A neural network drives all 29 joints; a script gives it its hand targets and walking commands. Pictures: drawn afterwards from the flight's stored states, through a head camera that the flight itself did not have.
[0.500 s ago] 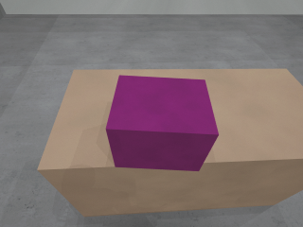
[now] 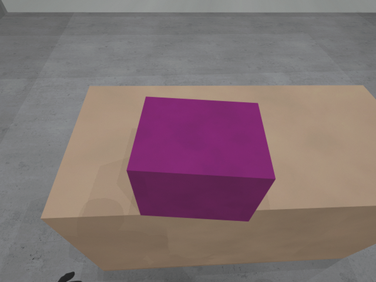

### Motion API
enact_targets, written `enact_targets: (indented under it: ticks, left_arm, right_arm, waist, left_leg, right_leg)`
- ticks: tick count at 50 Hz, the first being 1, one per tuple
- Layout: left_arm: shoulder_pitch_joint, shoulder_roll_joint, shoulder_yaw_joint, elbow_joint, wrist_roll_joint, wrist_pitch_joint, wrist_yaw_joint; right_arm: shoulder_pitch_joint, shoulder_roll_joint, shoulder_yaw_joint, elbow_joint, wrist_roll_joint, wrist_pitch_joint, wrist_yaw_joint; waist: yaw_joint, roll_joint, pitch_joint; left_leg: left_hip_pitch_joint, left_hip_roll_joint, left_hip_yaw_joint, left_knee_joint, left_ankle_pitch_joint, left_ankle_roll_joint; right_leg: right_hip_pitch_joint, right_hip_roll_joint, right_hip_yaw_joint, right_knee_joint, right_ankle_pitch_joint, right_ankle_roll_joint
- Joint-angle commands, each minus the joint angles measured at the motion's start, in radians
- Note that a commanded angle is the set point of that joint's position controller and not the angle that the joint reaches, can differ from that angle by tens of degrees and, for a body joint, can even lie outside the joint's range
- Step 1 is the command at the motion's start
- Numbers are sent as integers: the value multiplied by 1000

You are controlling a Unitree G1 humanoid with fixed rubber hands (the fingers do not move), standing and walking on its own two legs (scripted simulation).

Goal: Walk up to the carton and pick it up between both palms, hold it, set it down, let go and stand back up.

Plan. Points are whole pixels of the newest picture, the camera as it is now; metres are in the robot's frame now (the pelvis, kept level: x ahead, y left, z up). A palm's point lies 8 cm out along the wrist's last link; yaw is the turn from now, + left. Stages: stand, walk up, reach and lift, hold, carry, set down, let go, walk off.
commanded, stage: walk up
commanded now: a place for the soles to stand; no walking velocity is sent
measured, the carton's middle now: (198, 160) +0.40 -0.03 -0.01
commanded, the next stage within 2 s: reach and lift in 0.58 s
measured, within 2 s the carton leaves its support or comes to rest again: neither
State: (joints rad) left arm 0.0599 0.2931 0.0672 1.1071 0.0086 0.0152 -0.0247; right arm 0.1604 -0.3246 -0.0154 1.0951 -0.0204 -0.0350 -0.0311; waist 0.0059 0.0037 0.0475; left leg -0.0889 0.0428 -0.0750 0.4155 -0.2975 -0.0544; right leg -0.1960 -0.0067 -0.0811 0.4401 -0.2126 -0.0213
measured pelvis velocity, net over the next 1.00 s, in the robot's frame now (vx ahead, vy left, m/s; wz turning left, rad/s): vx -0.02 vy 0.01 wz -0.06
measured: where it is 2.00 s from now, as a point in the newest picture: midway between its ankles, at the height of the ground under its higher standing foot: outside the picture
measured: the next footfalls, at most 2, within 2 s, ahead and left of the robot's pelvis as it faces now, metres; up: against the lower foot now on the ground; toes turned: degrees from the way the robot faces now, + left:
none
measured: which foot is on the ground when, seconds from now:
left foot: down 0.00-1.00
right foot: down 0.00-1.00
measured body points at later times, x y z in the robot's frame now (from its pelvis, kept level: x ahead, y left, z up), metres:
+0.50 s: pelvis +0.00 +0.00 +0.00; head +0.02 +0.00 +0.45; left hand +0.09 +0.29 -0.14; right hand +0.07 -0.29 -0.14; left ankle -0.04 +0.16 -0.74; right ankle +0.02 -0.11 -0.74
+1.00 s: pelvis -0.02 +0.01 -0.01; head +0.03 +0.02 +0.43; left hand +0.19 +0.25 -0.10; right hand +0.12 -0.25 -0.12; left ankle -0.04 +0.16 -0.74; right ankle +0.02 -0.11 -0.74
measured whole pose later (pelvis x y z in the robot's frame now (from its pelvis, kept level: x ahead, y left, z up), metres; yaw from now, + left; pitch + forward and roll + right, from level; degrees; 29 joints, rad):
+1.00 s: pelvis -0.02 +0.01 -0.01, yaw -3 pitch -4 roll -1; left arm 0.07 0.22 0.11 0.33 0.07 0.48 -0.01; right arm 0.06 -0.25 -0.02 0.83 0.03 -0.10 0.05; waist 0.00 -0.02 0.19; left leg -0.18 0.08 -0.02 0.63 -0.39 -0.06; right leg -0.28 0.02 -0.04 0.59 -0.24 -0.02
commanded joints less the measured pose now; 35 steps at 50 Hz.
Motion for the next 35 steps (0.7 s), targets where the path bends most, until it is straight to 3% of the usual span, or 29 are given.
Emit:
enact_targets:
  ticks: [1,3,5,7,10,13,14,16,17,21,23,24,25,26,28,29,30,31,33,35]
  left_arm:
    - [-58,254,46,-86,2,-19,11]
    - [-56,238,45,-87,1,-18,11]
    - [-57,243,44,-82,1,-20,10]
    - [-68,244,43,-85,3,-19,11]
    - [-61,247,46,-88,4,-16,10]
    - [-67,259,45,-86,0,-18,9]
    - [-76,262,45,-85,1,-17,10]
    - [-62,254,44,-86,1,-15,9]
    - [-66,265,45,-86,3,-17,9]
    - [-72,267,48,-90,6,-15,12]
    - [-54,259,48,-86,3,-16,10]
    - [-55,258,47,-88,4,-16,9]
    - [-57,267,45,-90,2,-15,9]
    - [-59,264,48,-89,3,-13,9]
    - [-68,255,45,-92,3,-12,9]
    - [-58,256,48,-93,1,-12,9]
    - [-355,221,34,-444,-68,173,50]
    - [-305,210,15,-589,-63,283,57]
    - [-274,201,24,-654,-46,359,62]
    - [-220,196,34,-693,-8,428,57]
  right_arm:
    - [4,-253,-53,-65,3,-26,-13]
    - [11,-251,-52,-60,0,-25,-16]
    - [1,-255,-47,-66,5,-26,-14]
    - [4,-257,-47,-62,0,-23,-14]
    - [-13,-252,-48,-74,2,-22,-15]
    - [0,-245,-45,-73,-1,-21,-13]
    - [9,-248,-48,-71,4,-22,-15]
    - [-5,-250,-48,-77,6,-22,-16]
    - [-7,-258,-50,-78,10,-21,-15]
    - [-5,-251,-52,-83,5,-15,-15]
    - [-7,-246,-45,-75,6,-17,-16]
    - [5,-252,-47,-64,11,-18,-15]
    - [10,-246,-46,-60,9,-16,-15]
    - [2,-255,-44,-65,7,-15,-15]
    - [8,-256,-50,-72,5,-17,-16]
    - [-1,-254,-45,-71,2,-16,-16]
    - [-352,-96,-128,-220,-94,-148,27]
    - [-355,-157,-168,-202,-98,-135,52]
    - [-310,-160,-178,-202,-83,-93,74]
    - [-266,-157,-163,-222,-67,-78,84]
  waist:
    - [2,-21,-72]
    - [2,18,-75]
    - [4,-23,-107]
    - [0,20,-78]
    - [9,26,-80]
    - [3,-16,-77]
    - [-6,0,-104]
    - [6,26,-91]
    - [2,-7,-104]
    - [-2,-34,-88]
    - [8,-19,-85]
    - [-3,-37,-94]
    - [0,-10,-105]
    - [2,-22,-89]
    - [-6,-18,-77]
    - [-1,6,-92]
    - [-70,-27,-50]
    - [-63,-11,-27]
    - [-61,-7,-20]
    - [-67,-16,-81]
  left_leg:
    - [-132,74,-37,-59,332,97]
    - [-125,82,-36,-69,345,93]
    - [-103,81,-41,-64,339,92]
    - [-108,78,-35,-60,352,94]
    - [-129,72,-30,-57,325,89]
    - [-108,66,-24,-38,319,89]
    - [-89,69,-30,-49,333,86]
    - [-108,77,-46,-44,352,98]
    - [-115,72,-37,-35,332,94]
    - [-101,47,-21,-25,287,88]
    - [-100,58,-26,-34,305,89]
    - [-79,50,-37,-29,307,92]
    - [-73,53,-15,-24,308,83]
    - [-84,55,-36,-33,325,97]
    - [-95,68,-45,-37,329,95]
    - [-100,65,-37,-38,338,94]
    - [-322,-51,173,90,50,-7]
    - [-327,-42,160,95,-12,8]
    - [-350,-27,191,99,-61,17]
    - [-290,-19,164,145,48,17]
  right_leg:
    - [172,-128,119,-53,238,-35]
    - [178,-131,126,-47,234,-40]
    - [177,-131,117,-49,233,-40]
    - [167,-130,113,-50,223,-38]
    - [180,-131,115,-45,235,-35]
    - [163,-142,118,-59,209,-38]
    - [172,-137,119,-45,222,-41]
    - [174,-128,108,-43,239,-31]
    - [186,-133,110,-48,231,-34]
    - [157,-146,124,-67,192,-49]
    - [164,-144,118,-66,200,-46]
    - [145,-143,125,-73,187,-42]
    - [150,-152,112,-70,180,-44]
    - [148,-128,97,-63,170,-35]
    - [148,-133,102,-47,200,-33]
    - [155,-132,95,-37,179,-33]
    - [27,-9,30,69,51,40]
    - [78,2,24,97,8,22]
    - [89,5,6,115,-13,6]
    - [80,11,-11,130,112,2]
